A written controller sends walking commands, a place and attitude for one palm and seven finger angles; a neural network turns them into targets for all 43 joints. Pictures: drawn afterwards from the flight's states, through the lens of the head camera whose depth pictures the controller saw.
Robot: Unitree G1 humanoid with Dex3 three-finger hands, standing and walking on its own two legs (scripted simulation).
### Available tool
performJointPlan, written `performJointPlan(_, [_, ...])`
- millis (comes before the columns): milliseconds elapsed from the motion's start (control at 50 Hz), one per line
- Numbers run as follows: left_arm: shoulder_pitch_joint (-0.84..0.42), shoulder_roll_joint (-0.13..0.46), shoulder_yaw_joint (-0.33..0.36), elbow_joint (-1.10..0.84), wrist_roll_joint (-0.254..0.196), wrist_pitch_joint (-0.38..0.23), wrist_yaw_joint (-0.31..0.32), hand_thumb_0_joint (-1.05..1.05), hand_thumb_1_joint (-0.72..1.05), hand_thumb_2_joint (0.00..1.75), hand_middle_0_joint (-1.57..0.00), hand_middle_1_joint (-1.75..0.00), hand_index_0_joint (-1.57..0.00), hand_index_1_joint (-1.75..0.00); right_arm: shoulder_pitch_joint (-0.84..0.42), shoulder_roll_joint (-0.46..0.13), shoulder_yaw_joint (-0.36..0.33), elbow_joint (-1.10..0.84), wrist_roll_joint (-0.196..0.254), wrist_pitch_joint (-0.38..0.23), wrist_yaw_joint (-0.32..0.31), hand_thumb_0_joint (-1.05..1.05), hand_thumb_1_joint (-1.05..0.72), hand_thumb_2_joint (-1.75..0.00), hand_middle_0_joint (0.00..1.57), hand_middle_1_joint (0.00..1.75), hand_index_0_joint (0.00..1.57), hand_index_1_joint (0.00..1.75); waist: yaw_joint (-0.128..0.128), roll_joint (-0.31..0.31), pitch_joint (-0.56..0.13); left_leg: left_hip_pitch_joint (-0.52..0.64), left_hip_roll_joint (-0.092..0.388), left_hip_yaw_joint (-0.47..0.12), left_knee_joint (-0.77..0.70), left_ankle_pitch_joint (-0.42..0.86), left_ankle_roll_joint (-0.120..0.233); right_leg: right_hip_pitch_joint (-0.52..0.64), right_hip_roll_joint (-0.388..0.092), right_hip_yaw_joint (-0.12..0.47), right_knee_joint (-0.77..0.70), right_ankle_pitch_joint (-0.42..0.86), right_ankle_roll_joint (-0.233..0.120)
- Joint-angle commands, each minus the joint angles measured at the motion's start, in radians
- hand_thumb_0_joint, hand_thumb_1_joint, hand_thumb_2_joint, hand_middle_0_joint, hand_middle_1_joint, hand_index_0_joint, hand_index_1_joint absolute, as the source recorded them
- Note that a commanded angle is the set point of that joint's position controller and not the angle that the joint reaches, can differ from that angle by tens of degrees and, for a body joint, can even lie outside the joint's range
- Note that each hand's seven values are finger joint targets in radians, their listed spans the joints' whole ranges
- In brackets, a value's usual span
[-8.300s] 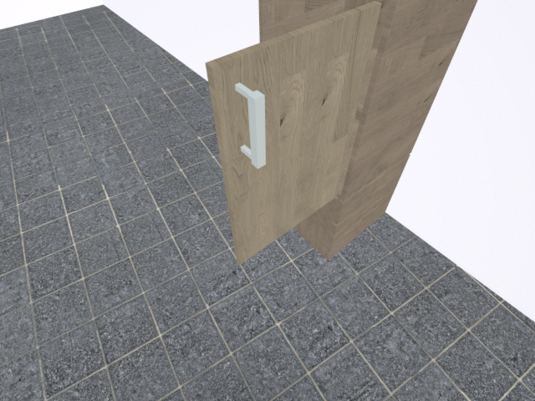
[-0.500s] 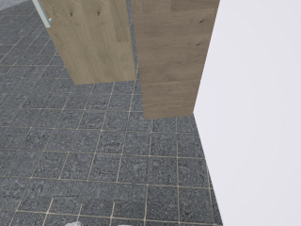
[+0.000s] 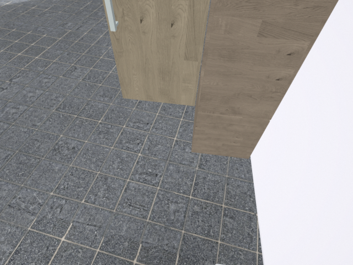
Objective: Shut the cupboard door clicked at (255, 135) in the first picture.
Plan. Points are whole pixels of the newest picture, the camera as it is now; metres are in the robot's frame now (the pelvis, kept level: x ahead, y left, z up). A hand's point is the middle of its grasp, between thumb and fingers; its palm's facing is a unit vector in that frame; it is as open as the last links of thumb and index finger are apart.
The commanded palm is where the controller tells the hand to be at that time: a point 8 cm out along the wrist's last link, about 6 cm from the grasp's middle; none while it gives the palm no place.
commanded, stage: take the last steps up to it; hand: left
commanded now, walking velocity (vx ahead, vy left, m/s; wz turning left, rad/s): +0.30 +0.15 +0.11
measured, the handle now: (111, 7) +0.92 +0.33 +0.14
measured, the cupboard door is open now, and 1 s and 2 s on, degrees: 90 90 90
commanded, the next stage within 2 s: come to a stop and stand still in 1.00 s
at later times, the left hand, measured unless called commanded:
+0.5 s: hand (115, 231) +0.22 +0.18 -0.15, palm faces +0.14 -0.96 -0.24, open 7.1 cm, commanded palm none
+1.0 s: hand (93, 178) +0.37 +0.30 -0.17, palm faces +0.11 -0.98 -0.20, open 7.4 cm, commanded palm none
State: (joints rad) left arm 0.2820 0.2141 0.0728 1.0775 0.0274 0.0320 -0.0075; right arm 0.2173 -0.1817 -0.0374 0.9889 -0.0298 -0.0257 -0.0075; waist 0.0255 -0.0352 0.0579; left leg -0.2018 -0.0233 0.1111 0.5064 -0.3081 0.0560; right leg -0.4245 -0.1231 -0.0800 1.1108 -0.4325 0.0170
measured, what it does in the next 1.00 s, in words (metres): walks ahead: right foot, then left foot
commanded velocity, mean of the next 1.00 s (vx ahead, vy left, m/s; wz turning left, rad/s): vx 0.27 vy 0.12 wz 0.00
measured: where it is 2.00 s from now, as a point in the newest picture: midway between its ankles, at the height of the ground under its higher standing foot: (160, 225)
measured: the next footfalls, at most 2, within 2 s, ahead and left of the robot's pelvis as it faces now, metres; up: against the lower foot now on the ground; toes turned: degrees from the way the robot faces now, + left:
right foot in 0.30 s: +0.21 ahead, -0.11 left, +0.00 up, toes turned -8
left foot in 0.76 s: +0.38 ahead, +0.21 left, +0.00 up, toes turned +12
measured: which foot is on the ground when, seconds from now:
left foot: down 0.00-0.30, up 0.32-0.74, down 0.76-1.00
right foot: up 0.00-0.28, down 0.30-0.76, up 0.78-1.00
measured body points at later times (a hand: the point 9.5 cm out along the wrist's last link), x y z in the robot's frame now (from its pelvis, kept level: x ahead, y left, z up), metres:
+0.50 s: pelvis +0.16 -0.01 +0.01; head +0.19 -0.03 +0.46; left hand +0.21 +0.23 -0.13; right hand +0.15 -0.24 -0.16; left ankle +0.15 +0.14 -0.66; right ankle +0.17 -0.10 -0.73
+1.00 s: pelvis +0.35 +0.11 +0.01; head +0.38 +0.11 +0.45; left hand +0.36 +0.35 -0.15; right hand +0.42 -0.12 -0.14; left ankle +0.34 +0.20 -0.73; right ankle +0.36 +0.00 -0.67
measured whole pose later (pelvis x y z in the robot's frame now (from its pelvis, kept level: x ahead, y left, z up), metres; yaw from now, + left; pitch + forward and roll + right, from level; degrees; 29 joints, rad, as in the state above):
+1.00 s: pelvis +0.35 +0.11 +0.01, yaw +2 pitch +1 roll +1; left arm 0.22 0.16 0.06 1.06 0.03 -0.01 0.00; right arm 0.20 -0.17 -0.04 1.01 -0.03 -0.07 -0.02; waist 0.03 -0.02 0.06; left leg -0.19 -0.01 0.20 0.40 -0.22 0.06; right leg -0.51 -0.10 -0.09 1.03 -0.33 0.00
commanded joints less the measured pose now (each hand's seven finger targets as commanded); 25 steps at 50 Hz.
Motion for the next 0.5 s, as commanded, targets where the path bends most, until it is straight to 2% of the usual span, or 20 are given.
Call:
performJointPlan(0, [-0.091,0.034,0.000,-0.106,-0.001,-0.049,-0.013,0.00,0.90,0.90,-0.20,-0.30,-0.20,-0.30,0.133,-0.128,-0.021,0.012,0.006,-0.026,-0.013,0.00,-0.90,-0.90,0.20,0.30,0.20,0.30,-0.031,0.119,-0.001,0.138,0.257,-0.251,-0.322,0.199,0.137,-0.214,-0.019,0.027,-0.008,0.117,-0.002])
performJointPlan(40, [-0.104,0.025,-0.006,-0.109,-0.002,-0.047,-0.012,0.00,0.90,0.90,-0.20,-0.30,-0.20,-0.30,0.152,-0.124,-0.019,0.028,0.007,-0.027,-0.011,0.00,-0.90,-0.90,0.20,0.30,0.20,0.30,-0.030,0.109,-0.002,0.143,0.250,-0.218,-0.323,0.237,0.146,-0.188,-0.017,0.013,-0.113,0.134,0.004])
performJointPlan(100, [-0.165,0.015,-0.012,-0.134,-0.003,-0.048,-0.012,0.00,0.90,0.90,-0.20,-0.30,-0.20,-0.30,0.181,-0.120,-0.018,0.050,0.003,-0.024,-0.008,0.00,-0.90,-0.90,0.20,0.30,0.20,0.30,-0.039,0.122,0.036,0.115,0.247,-0.201,-0.335,0.210,0.150,-0.138,-0.005,-0.010,-0.268,0.146,0.002])
performJointPlan(120, [-0.182,0.011,-0.012,-0.142,-0.003,-0.050,-0.012,0.00,0.90,0.90,-0.20,-0.30,-0.20,-0.30,0.193,-0.117,-0.018,0.059,0.002,-0.023,-0.007,0.00,-0.90,-0.90,0.20,0.30,0.20,0.30,-0.042,0.110,0.043,0.116,0.245,-0.194,-0.331,0.218,0.150,-0.118,0.005,-0.019,-0.311,0.148,0.000])
performJointPlan(160, [-0.209,0.008,-0.010,-0.153,-0.002,-0.050,-0.011,0.00,0.90,0.90,-0.20,-0.30,-0.20,-0.30,0.214,-0.112,-0.017,0.076,-0.001,-0.021,-0.006,0.00,-0.90,-0.90,0.20,0.30,0.20,0.30,-0.045,0.113,0.071,0.096,0.248,-0.193,-0.322,0.226,0.148,-0.079,0.020,-0.031,-0.357,0.155,-0.005])
performJointPlan(180, [-0.208,0.014,-0.009,-0.158,-0.002,-0.055,-0.011,0.00,0.90,0.90,-0.20,-0.30,-0.20,-0.30,0.220,-0.114,-0.017,0.083,-0.002,-0.021,-0.005,0.00,-0.90,-0.90,0.20,0.30,0.20,0.30,-0.042,0.109,0.063,0.095,0.249,-0.194,-0.303,0.232,0.146,-0.045,0.027,-0.032,-0.392,0.143,-0.011])
performJointPlan(200, [-0.191,0.012,-0.006,-0.158,-0.001,-0.057,-0.011,0.00,0.90,0.90,-0.20,-0.30,-0.20,-0.30,0.216,-0.111,-0.016,0.088,-0.003,-0.021,-0.006,0.00,-0.90,-0.90,0.20,0.30,0.20,0.30,-0.029,0.109,0.062,0.083,0.242,-0.179,-0.279,0.258,0.137,0.003,0.041,-0.043,-0.427,0.155,-0.016])
performJointPlan(220, [-0.140,0.020,0.000,-0.142,0.000,-0.060,-0.010,0.00,0.90,0.90,-0.20,-0.30,-0.20,-0.30,0.206,-0.108,-0.015,0.094,-0.001,-0.021,-0.008,0.00,-0.90,-0.90,0.20,0.30,0.20,0.30,-0.001,0.083,0.042,0.054,0.222,-0.159,-0.215,0.294,0.118,0.106,0.054,-0.051,-0.489,0.179,-0.023])
performJointPlan(240, [-0.030,0.045,0.010,-0.110,0.001,-0.069,-0.008,0.00,0.90,0.90,-0.20,-0.30,-0.20,-0.30,0.194,-0.110,-0.013,0.093,0.006,-0.022,-0.008,0.00,-0.90,-0.90,0.20,0.30,0.20,0.30,0.051,0.035,0.003,-0.019,0.178,-0.129,-0.079,0.332,0.086,0.293,0.064,-0.048,-0.566,0.215,-0.035])
performJointPlan(260, [0.133,0.110,0.030,-0.067,0.006,-0.082,-0.001,0.00,0.90,0.90,-0.20,-0.30,-0.20,-0.30,0.188,-0.098,-0.015,0.084,0.019,-0.027,-0.002,0.00,-0.90,-0.90,0.20,0.30,0.20,0.30,0.116,-0.071,-0.081,-0.167,0.094,-0.054,0.159,0.245,0.035,0.543,-0.071,0.118,-0.649,0.142,-0.086])
performJointPlan(280, [0.247,0.215,0.054,-0.038,0.005,-0.085,0.013,0.00,0.90,0.90,-0.20,-0.30,-0.20,-0.30,0.229,-0.062,-0.016,0.051,0.025,-0.028,0.003,0.00,-0.90,-0.90,0.20,0.30,0.20,0.30,0.126,-0.316,-0.176,-0.400,-0.043,-0.013,0.479,-0.198,-0.025,0.742,-0.371,0.551,-0.812,0.110,-0.203])
performJointPlan(300, [0.208,0.213,0.055,-0.048,-0.014,-0.083,0.019,0.00,0.90,0.90,-0.20,-0.30,-0.20,-0.30,0.181,-0.107,-0.026,0.047,0.013,-0.012,0.003,0.00,-0.90,-0.90,0.20,0.30,0.20,0.30,0.105,-0.228,-0.113,-0.431,0.023,-0.115,0.685,-0.254,-0.031,0.575,-0.436,0.634,-0.918,-0.055,-0.238])
performJointPlan(320, [0.106,0.160,0.041,-0.072,-0.015,-0.080,0.024,0.00,0.90,0.90,-0.20,-0.30,-0.20,-0.30,0.099,-0.086,-0.032,0.037,0.010,-0.005,0.007,0.00,-0.90,-0.90,0.20,0.30,0.20,0.30,0.076,-0.132,0.007,-0.463,0.074,-0.154,0.746,-0.137,-0.037,0.397,-0.391,0.563,-0.952,-0.138,-0.208])
performJointPlan(340, [0.042,0.098,0.021,-0.082,-0.015,-0.085,0.024,0.00,0.90,0.90,-0.20,-0.30,-0.20,-0.30,0.068,-0.059,-0.030,0.039,0.006,0.006,0.011,0.00,-0.90,-0.90,0.20,0.30,0.20,0.30,0.038,-0.095,0.076,-0.445,0.111,-0.165,0.734,-0.037,-0.045,0.253,-0.334,0.431,-0.960,-0.097,-0.164])
performJointPlan(360, [0.001,0.051,0.007,-0.085,-0.012,-0.093,0.024,0.00,0.90,0.90,-0.20,-0.30,-0.20,-0.30,0.099,-0.032,-0.027,0.056,0.002,0.019,0.016,0.00,-0.90,-0.90,0.20,0.30,0.20,0.30,0.002,-0.095,0.070,-0.406,0.128,-0.157,0.707,0.028,-0.058,0.189,-0.290,0.299,-0.965,-0.020,-0.130])
performJointPlan(380, [0.001,0.032,0.005,-0.081,-0.011,-0.099,0.024,0.00,0.90,0.90,-0.20,-0.30,-0.20,-0.30,0.127,-0.013,-0.026,0.072,0.000,0.026,0.019,0.00,-0.90,-0.90,0.20,0.30,0.20,0.30,-0.006,-0.102,0.035,-0.366,0.132,-0.137,0.672,0.054,-0.068,0.184,-0.254,0.226,-0.969,0.044,-0.119])
performJointPlan(420, [0.015,0.029,0.005,-0.065,-0.008,-0.114,0.023,0.00,0.90,0.90,-0.20,-0.30,-0.20,-0.30,0.158,0.000,-0.025,0.082,-0.001,0.031,0.026,0.00,-0.90,-0.90,0.20,0.30,0.20,0.30,-0.026,-0.074,-0.013,-0.365,0.139,-0.108,0.592,0.096,-0.089,0.225,-0.226,0.120,-0.963,0.191,-0.115])
performJointPlan(440, [0.030,0.018,0.013,-0.060,-0.005,-0.121,0.022,0.00,0.90,0.90,-0.20,-0.30,-0.20,-0.30,0.147,0.010,-0.028,0.077,-0.003,0.033,0.029,0.00,-0.90,-0.90,0.20,0.30,0.20,0.30,-0.022,-0.065,-0.013,-0.376,0.144,-0.096,0.552,0.113,-0.098,0.239,-0.221,0.092,-0.961,0.239,-0.119])
performJointPlan(480, [0.055,0.037,0.011,-0.038,-0.003,-0.129,0.019,0.00,0.90,0.90,-0.20,-0.30,-0.20,-0.30,0.103,0.014,-0.028,0.053,0.000,0.029,0.036,0.00,-0.90,-0.90,0.20,0.30,0.20,0.30,-0.012,-0.054,-0.016,-0.397,0.144,-0.075,0.463,0.132,-0.106,0.288,-0.220,0.064,-0.955,0.322,-0.131])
